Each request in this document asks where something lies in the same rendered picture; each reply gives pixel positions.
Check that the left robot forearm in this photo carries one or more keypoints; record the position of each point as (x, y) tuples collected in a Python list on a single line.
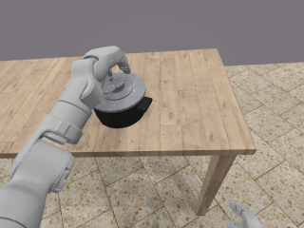
[(66, 120)]

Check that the knob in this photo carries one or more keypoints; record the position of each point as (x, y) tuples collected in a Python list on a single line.
[(118, 82)]

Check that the left robot hand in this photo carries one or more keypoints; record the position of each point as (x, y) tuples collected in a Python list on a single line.
[(113, 56)]

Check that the left robot upper arm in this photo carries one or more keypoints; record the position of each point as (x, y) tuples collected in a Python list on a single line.
[(45, 169)]

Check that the lid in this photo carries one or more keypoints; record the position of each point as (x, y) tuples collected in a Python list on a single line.
[(133, 92)]

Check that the pot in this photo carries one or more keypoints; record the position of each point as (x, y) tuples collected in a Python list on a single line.
[(124, 118)]

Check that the right robot hand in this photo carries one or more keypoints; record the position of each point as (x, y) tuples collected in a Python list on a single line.
[(249, 219)]

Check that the table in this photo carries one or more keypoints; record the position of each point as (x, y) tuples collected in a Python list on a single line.
[(194, 112)]

